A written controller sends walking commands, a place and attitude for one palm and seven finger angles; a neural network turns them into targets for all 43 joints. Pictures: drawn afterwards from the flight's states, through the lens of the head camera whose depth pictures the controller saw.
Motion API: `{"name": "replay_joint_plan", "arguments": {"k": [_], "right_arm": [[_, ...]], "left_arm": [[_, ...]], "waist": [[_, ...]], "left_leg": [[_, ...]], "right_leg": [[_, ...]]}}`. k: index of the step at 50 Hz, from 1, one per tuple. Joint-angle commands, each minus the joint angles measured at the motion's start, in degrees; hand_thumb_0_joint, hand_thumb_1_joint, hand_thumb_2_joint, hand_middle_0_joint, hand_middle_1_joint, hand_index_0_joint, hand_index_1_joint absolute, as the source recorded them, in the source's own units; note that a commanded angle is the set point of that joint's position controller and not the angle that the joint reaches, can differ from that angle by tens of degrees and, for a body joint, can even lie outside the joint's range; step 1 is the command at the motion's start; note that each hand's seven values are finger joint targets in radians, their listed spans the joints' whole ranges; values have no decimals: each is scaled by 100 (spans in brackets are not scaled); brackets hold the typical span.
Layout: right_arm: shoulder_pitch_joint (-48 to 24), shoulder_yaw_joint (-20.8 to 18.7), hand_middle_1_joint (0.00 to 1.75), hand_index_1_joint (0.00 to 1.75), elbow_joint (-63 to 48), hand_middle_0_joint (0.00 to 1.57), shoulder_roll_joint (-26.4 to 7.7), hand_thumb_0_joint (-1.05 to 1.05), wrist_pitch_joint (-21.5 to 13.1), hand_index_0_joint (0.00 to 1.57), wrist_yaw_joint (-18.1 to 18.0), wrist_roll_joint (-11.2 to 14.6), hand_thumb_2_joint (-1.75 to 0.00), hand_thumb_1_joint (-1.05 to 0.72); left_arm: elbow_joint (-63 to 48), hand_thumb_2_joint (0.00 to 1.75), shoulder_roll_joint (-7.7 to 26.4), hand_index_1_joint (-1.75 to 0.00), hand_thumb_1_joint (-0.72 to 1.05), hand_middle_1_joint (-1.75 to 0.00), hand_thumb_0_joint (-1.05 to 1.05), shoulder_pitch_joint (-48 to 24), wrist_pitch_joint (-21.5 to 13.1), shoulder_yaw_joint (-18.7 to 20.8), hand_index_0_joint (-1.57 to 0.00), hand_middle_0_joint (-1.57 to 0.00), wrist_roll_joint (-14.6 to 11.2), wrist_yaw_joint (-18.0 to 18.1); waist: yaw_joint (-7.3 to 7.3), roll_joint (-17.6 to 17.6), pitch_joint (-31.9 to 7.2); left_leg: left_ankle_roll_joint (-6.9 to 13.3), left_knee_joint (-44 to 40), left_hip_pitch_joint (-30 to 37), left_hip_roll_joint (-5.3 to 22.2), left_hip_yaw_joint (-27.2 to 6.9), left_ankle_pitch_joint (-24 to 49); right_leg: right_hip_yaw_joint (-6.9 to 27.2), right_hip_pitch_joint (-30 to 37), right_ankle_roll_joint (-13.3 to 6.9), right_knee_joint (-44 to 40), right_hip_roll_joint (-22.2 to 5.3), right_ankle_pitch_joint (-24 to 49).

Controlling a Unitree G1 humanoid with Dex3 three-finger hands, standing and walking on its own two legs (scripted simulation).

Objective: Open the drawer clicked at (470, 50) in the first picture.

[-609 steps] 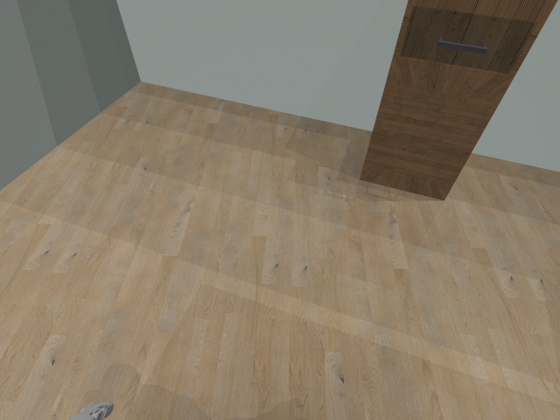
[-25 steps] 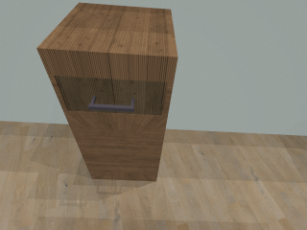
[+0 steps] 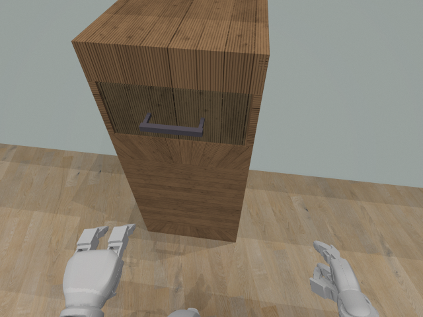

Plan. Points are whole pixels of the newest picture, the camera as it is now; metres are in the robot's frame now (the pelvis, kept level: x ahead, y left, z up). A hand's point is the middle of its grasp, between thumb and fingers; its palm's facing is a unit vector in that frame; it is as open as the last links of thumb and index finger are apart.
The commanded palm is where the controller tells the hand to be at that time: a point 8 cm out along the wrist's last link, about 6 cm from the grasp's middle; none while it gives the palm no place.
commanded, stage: raise the hand with hooked fingers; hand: left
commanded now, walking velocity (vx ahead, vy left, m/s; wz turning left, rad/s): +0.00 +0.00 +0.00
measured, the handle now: (173, 124) +0.55 +0.20 +0.03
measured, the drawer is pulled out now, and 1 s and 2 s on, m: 0.00 0.00 0.00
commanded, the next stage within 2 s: move the hooked fingers above the handle in 1.36 s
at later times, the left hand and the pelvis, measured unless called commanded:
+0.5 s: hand (110, 189) +0.29 +0.25 +0.08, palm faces +0.14 -0.08 -0.99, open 12.2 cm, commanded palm +0.27 +0.24 +0.13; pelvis +0.06 +0.00 +0.03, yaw +0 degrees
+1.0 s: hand (102, 138) +0.36 +0.27 +0.15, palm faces +0.08 -0.08 -0.99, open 13.8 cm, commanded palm +0.32 +0.26 +0.20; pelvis +0.05 +0.01 +0.04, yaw +1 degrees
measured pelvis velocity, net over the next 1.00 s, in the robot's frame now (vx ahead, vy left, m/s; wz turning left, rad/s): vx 0.05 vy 0.01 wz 0.03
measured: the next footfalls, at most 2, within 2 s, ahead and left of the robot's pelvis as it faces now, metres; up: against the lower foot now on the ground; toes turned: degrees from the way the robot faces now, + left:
none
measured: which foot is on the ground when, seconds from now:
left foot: down 0.00-1.00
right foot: down 0.00-1.00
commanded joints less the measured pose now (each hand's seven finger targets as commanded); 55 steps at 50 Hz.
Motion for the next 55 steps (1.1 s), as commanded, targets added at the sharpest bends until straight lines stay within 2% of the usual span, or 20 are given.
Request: {"name": "replay_joint_plan", "arguments": {"k": [1,3,6,9,10,11,13,16,17,19,22,27,31,35,37,41,43,47,52,55], "right_arm": [[-803,-144,30,30,-747,20,-476,0,-229,20,-16,-25,-90,-90],[-781,-159,30,30,-704,20,-514,0,-181,20,-20,64,-90,-90],[-795,-128,30,30,-756,20,-522,0,-75,20,-27,248,-90,-90],[-712,-33,30,30,-747,20,-517,0,-32,20,-54,308,-90,-90],[-705,-7,30,30,-736,20,-501,0,-49,20,-64,287,-90,-90],[-742,14,30,30,-710,20,-517,0,-79,20,-71,244,-90,-90],[-725,49,30,30,-674,20,-434,0,-111,20,-44,202,-90,-90],[-706,5,30,30,-608,20,-440,0,-123,20,-9,113,-90,-90],[-698,-30,30,30,-568,20,-422,0,-117,20,17,88,-90,-90],[-627,-126,30,30,-499,20,-449,0,-124,20,43,103,-90,-90],[-593,-207,30,30,-410,20,-533,0,-88,20,29,193,-90,-90],[-661,-211,30,30,-388,20,-624,0,54,20,-31,368,-90,-90],[-736,-146,30,30,-413,20,-636,0,131,20,-118,367,-90,-90],[-763,-86,30,30,-328,20,-536,0,154,20,-150,339,-90,-90],[-764,-61,30,30,-292,20,-516,0,176,20,-152,366,-90,-90],[-730,-79,30,30,-232,20,-561,0,262,20,-144,470,-90,-90],[-685,-68,30,30,-233,20,-582,0,304,20,-154,516,-90,-90],[-692,-35,30,30,-281,20,-646,0,365,20,-164,550,-90,-90],[-561,-25,30,30,-349,20,-642,0,296,20,-117,522,-90,-90],[-540,-49,30,30,-368,20,-651,0,249,20,-105,478,-90,-90]], "left_arm": [[-1867,62,677,-72,25,-72,0,-1692,-131,579,-25,-25,-196,353],[-1565,60,420,-75,20,-75,0,-1405,85,366,-25,-25,-480,60],[-1190,57,183,-80,13,-80,0,-715,578,110,-25,-25,-862,-590],[-1367,54,661,-84,6,-84,0,-603,627,442,-26,-26,-908,-976],[-1432,53,810,-86,4,-86,0,-629,573,592,-26,-26,-856,-1012],[-1560,52,1148,-87,1,-87,0,-629,483,913,-26,-26,-741,-994],[-1859,50,1356,-90,-3,-90,0,-796,282,1119,-27,-27,-570,-880],[-2275,47,1662,-94,-10,-94,0,-1090,33,1442,-27,-27,-332,-615],[-2383,46,1510,-96,-13,-96,0,-1199,8,1359,-27,-27,-345,-536],[-2430,44,1361,-99,-17,-99,0,-1293,10,1342,-28,-28,-524,-465],[-2091,41,1167,-103,-24,-103,0,-1405,238,1220,-28,-28,-847,-558],[-1796,36,1138,-111,-36,-111,0,-1833,736,815,-29,-29,-1047,-1193],[-1945,32,1677,-117,-45,-117,0,-2560,795,1004,-30,-30,-950,-1628],[-2099,30,1979,-120,-50,-120,0,-3185,536,1236,-30,-30,-827,-1681],[-1887,30,2013,-120,-50,-120,0,-3457,530,1283,-30,-30,-849,-1685],[-1288,30,2067,-120,-50,-120,0,-3929,722,1329,-30,-30,-1036,-1849],[-1042,30,1956,-120,-50,-120,0,-4207,882,1121,-30,-30,-1120,-2056],[-919,30,1949,-120,-50,-120,0,-4842,1006,820,-30,-30,-1160,-2533],[-838,30,1956,-120,-50,-120,0,-4275,619,898,-30,-30,-1221,-2931],[-1165,30,2165,-120,-50,-120,0,-4234,230,1193,-30,-30,-1253,-2875]], "waist": [[-535,629,-1011],[-553,333,-896],[-446,-454,-651],[-279,-948,-620],[-210,-930,-666],[-118,-706,-716],[-35,-76,-961],[11,654,-1246],[-48,786,-1351],[-156,667,-1469],[-323,-25,-1290],[-367,-500,-989],[-306,-301,-1006],[-209,486,-1213],[-218,594,-1057],[-267,287,-911],[-339,37,-771],[-422,79,-807],[-307,1,-784],[-227,93,-750]], "left_leg": [[-130,-385,1838,18,-832,677],[-99,-668,1628,75,-791,804],[-67,-1046,1398,85,-701,998],[-67,-1292,1283,55,-588,1318],[-66,-1324,1262,36,-535,1405],[-68,-1336,1301,18,-497,1540],[-114,-1360,1527,6,-455,1908],[-152,-1266,1938,42,-480,2512],[-160,-1219,2099,46,-483,2700],[-144,-1181,2278,79,-516,2954],[-131,-1276,2103,61,-526,2721],[-113,-1605,2057,33,-439,2550],[-77,-1777,2288,22,-393,2568],[-119,-1875,2715,57,-454,2893],[-145,-1947,2735,70,-474,2780],[-188,-2130,2712,100,-459,2738],[-169,-2217,2682,110,-433,2621],[-153,-2329,2834,126,-477,2496],[-143,-2432,2852,150,-518,2405],[-144,-2483,2842,161,-555,2347]], "right_leg": [[1048,-756,-234,-1203,-92,103],[689,-232,-129,-1181,-73,710],[682,486,-41,-1479,-100,1216],[748,1161,29,-1565,-197,1829],[766,1334,46,-1564,-225,2069],[888,1468,22,-1569,-216,2346],[877,1618,-29,-1450,-255,2711],[900,1563,-91,-1417,-217,2927],[875,1521,-101,-1386,-227,3036],[771,1502,-64,-1406,-231,3213],[719,1655,42,-1532,-256,3434],[615,1979,150,-1798,-345,3509],[594,2184,142,-1965,-343,3351],[483,2168,68,-2023,-323,3070],[436,2104,33,-2116,-296,2834],[335,2175,49,-2284,-253,2681],[252,2200,86,-2367,-268,2625],[182,2217,89,-2483,-293,2374],[130,2276,81,-2574,-284,2120],[132,2224,69,-2603,-275,2015]]}}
